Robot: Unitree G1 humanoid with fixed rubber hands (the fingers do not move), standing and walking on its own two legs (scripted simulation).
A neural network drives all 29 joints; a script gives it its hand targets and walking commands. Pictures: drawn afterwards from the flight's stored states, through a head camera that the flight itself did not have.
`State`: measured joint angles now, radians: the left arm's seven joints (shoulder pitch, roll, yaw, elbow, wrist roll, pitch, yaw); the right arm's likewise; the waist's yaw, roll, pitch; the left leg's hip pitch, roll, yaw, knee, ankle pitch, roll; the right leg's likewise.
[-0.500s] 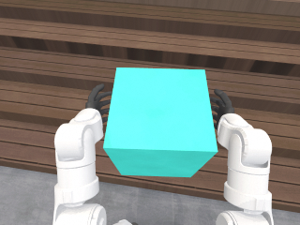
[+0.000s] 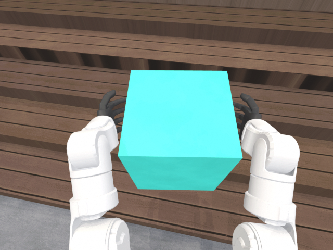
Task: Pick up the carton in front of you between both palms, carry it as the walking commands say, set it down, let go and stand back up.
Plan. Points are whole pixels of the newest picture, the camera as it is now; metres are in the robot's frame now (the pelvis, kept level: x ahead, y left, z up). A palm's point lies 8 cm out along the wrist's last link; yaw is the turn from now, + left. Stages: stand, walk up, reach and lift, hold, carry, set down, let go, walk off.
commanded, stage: carry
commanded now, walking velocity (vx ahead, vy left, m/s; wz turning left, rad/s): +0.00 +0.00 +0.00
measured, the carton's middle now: (177, 137) +0.38 +0.01 +0.05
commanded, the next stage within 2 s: none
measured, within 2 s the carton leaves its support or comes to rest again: neither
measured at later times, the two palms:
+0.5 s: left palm (119, 86) +0.46 +0.14 +0.14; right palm (246, 88) +0.46 -0.16 +0.14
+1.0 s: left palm (141, 23) +0.68 +0.11 +0.18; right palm (242, 19) +0.72 -0.19 +0.17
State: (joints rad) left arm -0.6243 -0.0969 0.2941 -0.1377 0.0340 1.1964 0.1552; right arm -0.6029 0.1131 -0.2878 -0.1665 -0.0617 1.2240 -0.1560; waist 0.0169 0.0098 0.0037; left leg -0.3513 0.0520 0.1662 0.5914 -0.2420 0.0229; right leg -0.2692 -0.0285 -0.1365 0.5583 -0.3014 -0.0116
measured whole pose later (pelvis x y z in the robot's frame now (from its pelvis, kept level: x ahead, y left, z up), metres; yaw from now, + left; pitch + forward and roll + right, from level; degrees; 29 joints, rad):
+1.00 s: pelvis +0.34 -0.08 +0.05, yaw +0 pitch +3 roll -2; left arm -0.66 -0.09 0.24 -0.11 0.01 1.20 0.19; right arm -0.62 0.09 -0.33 -0.18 -0.05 1.24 -0.14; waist 0.14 0.04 0.07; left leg -0.53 -0.04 -0.08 1.58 -0.29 0.06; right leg -0.64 0.02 -0.19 0.89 -0.32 -0.13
